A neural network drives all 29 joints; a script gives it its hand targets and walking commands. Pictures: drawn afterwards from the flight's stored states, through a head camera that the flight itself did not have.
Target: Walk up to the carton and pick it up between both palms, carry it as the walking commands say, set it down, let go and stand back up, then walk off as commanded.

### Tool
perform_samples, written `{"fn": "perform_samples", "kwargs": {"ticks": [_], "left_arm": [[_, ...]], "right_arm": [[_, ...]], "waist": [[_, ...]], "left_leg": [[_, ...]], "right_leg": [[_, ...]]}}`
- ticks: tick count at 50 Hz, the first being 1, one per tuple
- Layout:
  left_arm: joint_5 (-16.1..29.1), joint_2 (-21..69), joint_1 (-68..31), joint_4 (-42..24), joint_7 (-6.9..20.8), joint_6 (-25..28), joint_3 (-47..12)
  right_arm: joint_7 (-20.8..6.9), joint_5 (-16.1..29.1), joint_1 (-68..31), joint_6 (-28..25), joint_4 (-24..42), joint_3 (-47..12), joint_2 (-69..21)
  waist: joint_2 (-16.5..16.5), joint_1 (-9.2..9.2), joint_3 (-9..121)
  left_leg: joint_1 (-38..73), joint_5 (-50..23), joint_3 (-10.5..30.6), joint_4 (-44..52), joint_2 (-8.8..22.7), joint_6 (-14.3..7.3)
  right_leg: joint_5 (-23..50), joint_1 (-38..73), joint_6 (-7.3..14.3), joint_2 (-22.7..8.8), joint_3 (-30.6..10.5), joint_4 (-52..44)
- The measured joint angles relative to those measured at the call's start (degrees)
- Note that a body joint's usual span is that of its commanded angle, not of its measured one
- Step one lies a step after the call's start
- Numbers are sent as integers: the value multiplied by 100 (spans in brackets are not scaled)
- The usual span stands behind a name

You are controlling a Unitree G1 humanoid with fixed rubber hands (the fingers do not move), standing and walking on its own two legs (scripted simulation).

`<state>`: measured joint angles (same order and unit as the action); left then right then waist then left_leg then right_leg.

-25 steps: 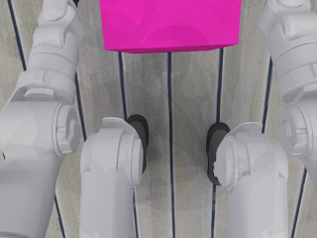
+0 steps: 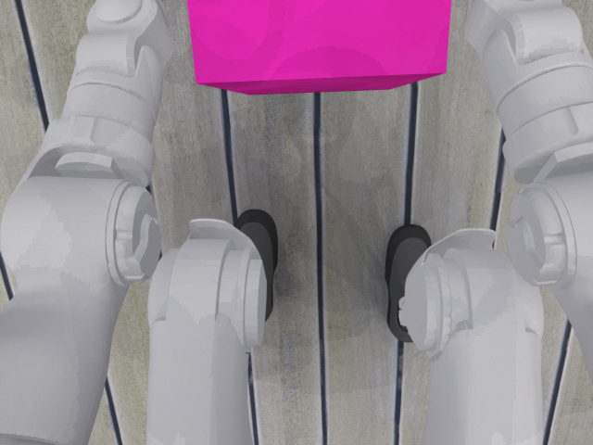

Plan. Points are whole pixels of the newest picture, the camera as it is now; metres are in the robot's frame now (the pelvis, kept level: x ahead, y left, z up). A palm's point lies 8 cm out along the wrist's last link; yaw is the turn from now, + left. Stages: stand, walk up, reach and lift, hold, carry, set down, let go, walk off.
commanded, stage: reach and lift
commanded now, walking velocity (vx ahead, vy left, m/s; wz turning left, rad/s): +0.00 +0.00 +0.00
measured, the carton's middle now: out of the picture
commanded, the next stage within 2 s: none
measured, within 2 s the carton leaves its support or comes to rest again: leaves its support in 0.90 s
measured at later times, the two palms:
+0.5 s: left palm out of the picture +0.54 +0.20 -0.18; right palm out of the picture +0.57 -0.11 -0.18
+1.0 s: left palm out of the picture +0.54 +0.19 -0.16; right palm out of the picture +0.57 -0.10 -0.16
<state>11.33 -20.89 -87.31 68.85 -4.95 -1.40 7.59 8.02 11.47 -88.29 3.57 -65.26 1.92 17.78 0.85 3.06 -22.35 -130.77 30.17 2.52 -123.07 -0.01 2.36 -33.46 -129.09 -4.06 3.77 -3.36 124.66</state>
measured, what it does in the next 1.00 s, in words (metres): stands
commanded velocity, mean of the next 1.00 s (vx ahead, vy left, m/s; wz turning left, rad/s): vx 0.00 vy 0.00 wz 0.00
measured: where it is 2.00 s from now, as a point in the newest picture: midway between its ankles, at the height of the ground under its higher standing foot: (330, 293)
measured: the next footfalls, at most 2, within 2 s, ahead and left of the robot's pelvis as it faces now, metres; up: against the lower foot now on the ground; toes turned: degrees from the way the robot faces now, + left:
none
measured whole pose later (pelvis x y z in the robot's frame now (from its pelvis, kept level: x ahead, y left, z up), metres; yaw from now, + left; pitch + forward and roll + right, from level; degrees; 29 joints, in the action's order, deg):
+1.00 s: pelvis +0.01 +0.00 -0.01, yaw -1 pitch +38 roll +0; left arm 2.6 -15.6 -79.6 53.4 -3.8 -12.7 14.7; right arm 8.5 1.1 -80.9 11.1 -52.8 15.9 10.5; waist 2.5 3.6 -18.0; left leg -130.5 33.1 3.7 -125.5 -1.4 3.9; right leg -35.6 -129.3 -4.4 6.4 -3.7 126.8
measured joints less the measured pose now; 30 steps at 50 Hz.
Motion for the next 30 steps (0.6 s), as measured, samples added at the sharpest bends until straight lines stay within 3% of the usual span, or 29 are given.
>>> {"fn": "perform_samples", "kwargs": {"ticks": [11,16,23,30], "left_arm": [[-224,163,-73,-107,-121,10,74],[-423,180,-122,-104,-107,-129,249],[-1000,384,146,-610,173,-590,769],[-1073,390,384,-950,428,-833,844]], "right_arm": [[117,-144,-76,-14,16,92,-94],[118,-401,-160,91,-55,410,-187],[-131,-1082,143,440,421,1194,-433],[-269,-1202,435,556,808,1501,-586]], "waist": [[64,-5,-154],[64,7,-167],[114,61,-51],[116,62,33]], "left_leg": [[118,38,33,11,-18,36],[130,56,56,-40,-27,51],[106,189,85,-239,-27,69],[96,303,94,-362,-54,84]], "right_leg": [[-16,104,0,50,5,-20],[-18,112,-3,89,8,20],[-128,79,1,144,17,202],[-239,68,-5,170,7,323]]}}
